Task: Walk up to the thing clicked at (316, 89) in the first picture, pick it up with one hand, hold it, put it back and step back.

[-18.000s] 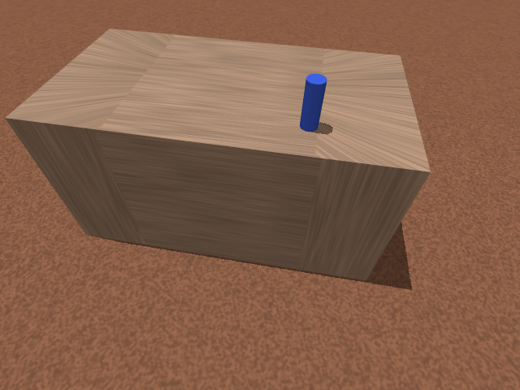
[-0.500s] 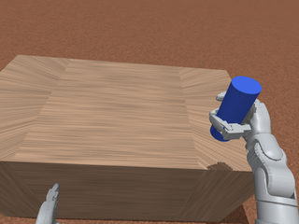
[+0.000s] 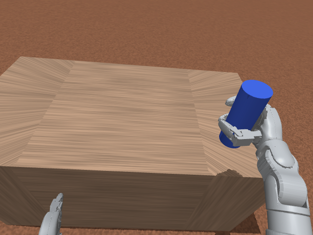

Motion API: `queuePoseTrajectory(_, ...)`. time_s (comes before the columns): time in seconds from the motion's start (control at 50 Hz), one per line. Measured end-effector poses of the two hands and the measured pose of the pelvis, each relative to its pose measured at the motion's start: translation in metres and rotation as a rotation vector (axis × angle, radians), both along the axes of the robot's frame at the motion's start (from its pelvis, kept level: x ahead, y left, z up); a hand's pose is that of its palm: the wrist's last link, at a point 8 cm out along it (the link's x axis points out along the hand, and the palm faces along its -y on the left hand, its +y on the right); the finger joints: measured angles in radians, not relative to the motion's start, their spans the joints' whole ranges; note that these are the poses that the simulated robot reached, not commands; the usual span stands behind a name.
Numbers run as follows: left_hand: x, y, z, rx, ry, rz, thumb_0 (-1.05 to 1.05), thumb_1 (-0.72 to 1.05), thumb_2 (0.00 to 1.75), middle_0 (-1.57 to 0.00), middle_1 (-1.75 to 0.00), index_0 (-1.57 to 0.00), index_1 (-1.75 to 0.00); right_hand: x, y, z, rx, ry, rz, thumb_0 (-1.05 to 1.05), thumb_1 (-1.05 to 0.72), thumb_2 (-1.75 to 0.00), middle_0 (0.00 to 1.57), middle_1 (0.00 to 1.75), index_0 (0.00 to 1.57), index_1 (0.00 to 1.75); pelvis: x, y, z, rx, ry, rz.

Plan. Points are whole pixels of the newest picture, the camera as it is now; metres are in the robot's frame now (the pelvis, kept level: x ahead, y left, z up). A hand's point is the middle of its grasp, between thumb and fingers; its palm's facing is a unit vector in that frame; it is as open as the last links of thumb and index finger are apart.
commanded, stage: crouch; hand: right
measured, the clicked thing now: (242, 117) +0.33 -0.17 +0.19
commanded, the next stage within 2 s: lower in 1.18 s
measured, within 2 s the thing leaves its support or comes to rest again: neither
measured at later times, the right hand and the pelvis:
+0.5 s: hand (216, 115) +0.42 -0.16 +0.10, palm faces +0.06 +1.00 +0.01, open 7.9 cm; pelvis -0.01 -0.01 -0.01, yaw +2 degrees
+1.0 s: hand (209, 114) +0.47 -0.16 +0.06, palm faces +0.03 +1.00 +0.00, open 7.9 cm; pelvis +0.00 -0.02 -0.03, yaw +3 degrees
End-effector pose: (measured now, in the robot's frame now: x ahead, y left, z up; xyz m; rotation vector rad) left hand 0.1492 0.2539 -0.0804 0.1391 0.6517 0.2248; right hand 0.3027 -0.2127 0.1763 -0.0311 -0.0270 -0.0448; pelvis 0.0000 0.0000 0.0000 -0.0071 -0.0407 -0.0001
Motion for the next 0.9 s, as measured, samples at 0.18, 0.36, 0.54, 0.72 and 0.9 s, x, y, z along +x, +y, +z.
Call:
queuePoseTrajectory(0.18, -0.006, -0.007, -0.006, -0.003, 0.021, -0.009, -0.01, -0.53, 0.06, -0.04, -0.04, -0.05, -0.04, 0.022, 0.001, -0.025, 0.017, 0.061, -0.015, -0.02, 0.16, -1.14, 0.86, 1.06, 0.86, 1.06, -0.005, 0.000, -0.001, 0.000, 0.019, -0.002)
queuePoseTrajectory(0.36, -0.020, 0.000, -0.003, 0.040, 0.036, 0.015, -0.01, -0.53, 0.06, -0.05, -0.04, -0.05, -0.04, 0.065, 0.005, -0.059, 0.036, 0.095, -0.008, -0.02, 0.16, -1.14, 0.87, 1.05, 0.86, 1.06, -0.009, -0.002, -0.004, -0.001, 0.069, 0.016)
queuePoseTrajectory(0.54, -0.032, -0.003, -0.005, 0.053, 0.088, 0.047, -0.01, -0.54, 0.06, -0.05, -0.04, -0.05, -0.04, 0.098, 0.003, -0.077, 0.040, 0.071, -0.010, -0.02, 0.16, -1.14, 0.87, 1.05, 0.86, 1.05, -0.008, -0.007, -0.008, 0.003, 0.123, 0.031)
queuePoseTrajectory(0.72, -0.027, -0.010, -0.004, 0.065, 0.087, 0.048, -0.01, -0.54, 0.07, -0.05, -0.04, -0.05, -0.04, 0.118, 0.001, -0.098, 0.046, 0.082, 0.005, -0.02, 0.16, -1.14, 0.87, 1.05, 0.86, 1.06, -0.004, -0.012, -0.014, 0.009, 0.177, 0.036)
queuePoseTrajectory(0.9, -0.027, -0.014, -0.002, 0.084, 0.079, 0.041, -0.01, -0.54, 0.06, -0.05, -0.04, -0.05, -0.04, 0.135, 0.000, -0.112, 0.041, 0.069, 0.006, -0.02, 0.16, -1.14, 0.87, 1.05, 0.86, 1.06, -0.003, -0.017, -0.022, 0.015, 0.227, 0.039)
